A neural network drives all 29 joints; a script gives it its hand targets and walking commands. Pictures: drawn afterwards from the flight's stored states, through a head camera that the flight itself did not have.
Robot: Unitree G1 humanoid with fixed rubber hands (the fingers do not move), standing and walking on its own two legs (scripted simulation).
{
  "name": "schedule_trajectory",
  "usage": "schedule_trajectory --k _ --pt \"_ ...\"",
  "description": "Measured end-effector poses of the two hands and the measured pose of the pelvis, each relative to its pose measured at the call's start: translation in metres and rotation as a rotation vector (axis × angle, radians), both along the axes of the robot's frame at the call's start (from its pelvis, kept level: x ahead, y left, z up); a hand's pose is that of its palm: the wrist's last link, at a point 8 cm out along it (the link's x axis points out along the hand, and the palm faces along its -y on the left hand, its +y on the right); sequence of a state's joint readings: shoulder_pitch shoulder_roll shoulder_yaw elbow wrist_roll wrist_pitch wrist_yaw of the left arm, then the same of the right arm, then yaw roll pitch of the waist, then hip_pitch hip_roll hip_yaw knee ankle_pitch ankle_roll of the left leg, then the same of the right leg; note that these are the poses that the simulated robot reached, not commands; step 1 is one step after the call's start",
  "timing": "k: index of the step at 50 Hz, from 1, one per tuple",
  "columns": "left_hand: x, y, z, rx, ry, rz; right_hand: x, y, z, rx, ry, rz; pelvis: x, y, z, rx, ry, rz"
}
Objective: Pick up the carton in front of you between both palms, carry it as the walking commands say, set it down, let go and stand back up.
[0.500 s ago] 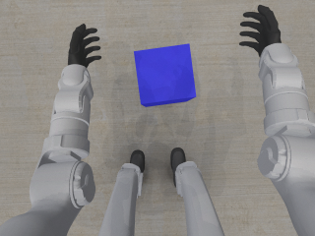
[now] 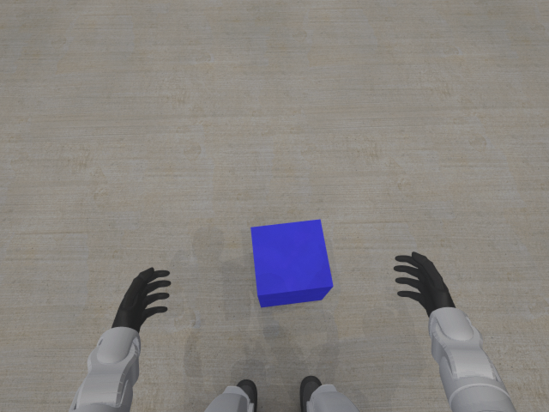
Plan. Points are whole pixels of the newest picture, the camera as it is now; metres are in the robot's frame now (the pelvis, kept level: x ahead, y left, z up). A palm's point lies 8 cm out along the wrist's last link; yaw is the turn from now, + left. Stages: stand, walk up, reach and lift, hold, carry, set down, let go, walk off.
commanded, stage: let go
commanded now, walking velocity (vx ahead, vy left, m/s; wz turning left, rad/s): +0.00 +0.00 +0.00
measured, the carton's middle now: (288, 266) +0.47 -0.03 -0.63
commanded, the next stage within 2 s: stand in 0.72 s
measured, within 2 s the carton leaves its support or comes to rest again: neither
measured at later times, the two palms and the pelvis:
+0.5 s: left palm (100, 375) +0.19 +0.23 -0.04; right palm (469, 378) +0.18 -0.23 -0.04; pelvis +0.02 +0.00 +0.02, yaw +0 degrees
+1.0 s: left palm (65, 401) +0.15 +0.28 -0.07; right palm (503, 396) +0.16 -0.28 -0.06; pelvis +0.03 +0.00 +0.02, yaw +1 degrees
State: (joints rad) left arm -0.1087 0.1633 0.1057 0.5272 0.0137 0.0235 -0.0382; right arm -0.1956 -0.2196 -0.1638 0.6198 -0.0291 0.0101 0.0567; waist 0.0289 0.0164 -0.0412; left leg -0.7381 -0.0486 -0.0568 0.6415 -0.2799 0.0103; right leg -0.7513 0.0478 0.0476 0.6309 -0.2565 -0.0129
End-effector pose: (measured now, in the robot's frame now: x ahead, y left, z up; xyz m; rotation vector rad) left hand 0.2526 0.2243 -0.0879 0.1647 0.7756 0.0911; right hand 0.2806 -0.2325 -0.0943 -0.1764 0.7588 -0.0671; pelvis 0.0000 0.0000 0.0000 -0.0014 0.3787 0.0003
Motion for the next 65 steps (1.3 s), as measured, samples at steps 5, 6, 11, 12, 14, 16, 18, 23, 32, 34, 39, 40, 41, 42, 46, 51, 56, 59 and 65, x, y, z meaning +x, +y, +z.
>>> schedule_trajectory --k 5,6,11,12,14,16,18,23,32,34,39,40,41,42,46,51,56,59,65 --pt "-0.034 0.006 0.021 0.0 0.008 0.001 -0.036 0.002 0.019 0.001 0.01 0.001 0.009 0.002 0.012 0.0 -0.123 0.003" --pt "-0.041 0.007 0.024 0.0 0.01 0.001 -0.043 0.002 0.022 0.002 0.011 0.001 0.011 0.002 0.014 0.0 -0.148 0.003" --pt "-0.065 0.012 0.039 0.001 0.014 -0.001 -0.071 0.003 0.038 0.002 0.014 0.003 0.019 0.003 0.022 -0.001 -0.263 0.006" --pt "-0.068 0.012 0.041 0.001 0.014 -0.002 -0.075 0.003 0.04 0.002 0.016 0.003 0.02 0.003 0.023 -0.001 -0.283 0.007" --pt "-0.072 0.013 0.043 -0.001 0.014 -0.004 -0.083 0.003 0.044 0.002 0.019 0.002 0.023 0.002 0.024 -0.001 -0.322 0.008" --pt "-0.074 0.013 0.045 -0.003 0.014 -0.008 -0.089 0.003 0.047 0.003 0.023 0.002 0.024 0.002 0.024 -0.001 -0.356 0.009" --pt "-0.073 0.012 0.046 -0.005 0.012 -0.012 -0.093 0.003 0.05 0.002 0.027 0.001 0.024 0.001 0.025 -0.001 -0.385 0.009" --pt "-0.069 0.009 0.046 -0.007 0.011 -0.022 -0.097 0.001 0.053 0.002 0.035 0.0 0.024 0.001 0.024 -0.002 -0.439 0.007" --pt "-0.069 0.007 0.047 -0.001 0.025 -0.023 -0.097 0.003 0.053 0.005 0.042 -0.001 0.023 0.001 0.023 -0.003 -0.472 0.004" --pt "-0.069 0.009 0.048 0.016 0.035 -0.014 -0.098 0.003 0.051 0.0 0.037 -0.004 0.023 0.001 0.023 -0.003 -0.47 0.008" --pt "-0.072 0.023 0.043 0.059 0.025 0.035 -0.104 -0.007 0.041 -0.04 0.049 -0.022 0.024 0.001 0.02 -0.002 -0.439 0.016" --pt "-0.074 0.029 0.041 0.072 0.027 0.046 -0.106 -0.013 0.039 -0.055 0.052 -0.031 0.024 0.001 0.019 -0.002 -0.432 0.017" --pt "-0.076 0.034 0.038 0.084 0.03 0.056 -0.107 -0.018 0.038 -0.07 0.056 -0.041 0.024 0.001 0.019 -0.002 -0.426 0.017" --pt "-0.079 0.039 0.036 0.094 0.035 0.063 -0.109 -0.023 0.038 -0.083 0.059 -0.05 0.025 0.001 0.018 -0.003 -0.421 0.018" --pt "-0.09 0.053 0.028 0.125 0.069 0.083 -0.114 -0.039 0.038 -0.129 0.077 -0.076 0.027 0.002 0.018 -0.004 -0.408 0.019" --pt "-0.101 0.059 0.021 0.14 0.111 0.095 -0.119 -0.046 0.036 -0.158 0.105 -0.089 0.028 0.003 0.019 -0.005 -0.403 0.02" --pt "-0.107 0.058 0.016 0.138 0.136 0.098 -0.124 -0.043 0.032 -0.16 0.128 -0.089 0.028 0.004 0.019 -0.006 -0.404 0.021" --pt "-0.109 0.058 0.014 0.135 0.146 0.098 -0.126 -0.04 0.03 -0.157 0.138 -0.087 0.028 0.005 0.019 -0.006 -0.407 0.021" --pt "-0.116 0.059 0.012 0.135 0.165 0.101 -0.134 -0.037 0.027 -0.153 0.158 -0.087 0.025 0.006 0.02 -0.005 -0.414 0.02"
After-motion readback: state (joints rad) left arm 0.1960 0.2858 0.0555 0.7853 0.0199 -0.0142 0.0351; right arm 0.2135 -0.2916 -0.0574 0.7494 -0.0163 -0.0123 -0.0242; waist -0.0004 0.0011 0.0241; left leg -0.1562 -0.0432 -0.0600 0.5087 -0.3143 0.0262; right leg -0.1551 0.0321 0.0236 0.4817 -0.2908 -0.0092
